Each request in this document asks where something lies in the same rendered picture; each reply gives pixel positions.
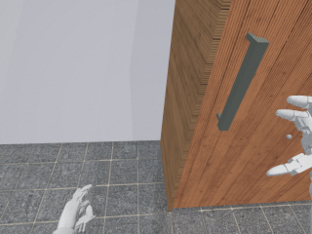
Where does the handle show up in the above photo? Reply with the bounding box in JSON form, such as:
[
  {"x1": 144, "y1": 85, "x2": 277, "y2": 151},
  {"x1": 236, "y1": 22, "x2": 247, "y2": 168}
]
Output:
[{"x1": 216, "y1": 32, "x2": 269, "y2": 132}]

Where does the right robot hand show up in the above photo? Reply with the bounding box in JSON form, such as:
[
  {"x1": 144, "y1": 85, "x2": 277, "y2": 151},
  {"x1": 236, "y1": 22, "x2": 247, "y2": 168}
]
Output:
[{"x1": 266, "y1": 96, "x2": 312, "y2": 176}]

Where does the left robot hand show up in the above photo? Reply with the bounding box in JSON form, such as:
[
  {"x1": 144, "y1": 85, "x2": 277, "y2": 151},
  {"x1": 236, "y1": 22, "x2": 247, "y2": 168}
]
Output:
[{"x1": 57, "y1": 184, "x2": 96, "y2": 234}]

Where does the wardrobe door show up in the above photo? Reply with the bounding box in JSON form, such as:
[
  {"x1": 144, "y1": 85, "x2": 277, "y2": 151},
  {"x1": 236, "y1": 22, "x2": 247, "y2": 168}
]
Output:
[{"x1": 172, "y1": 0, "x2": 312, "y2": 209}]

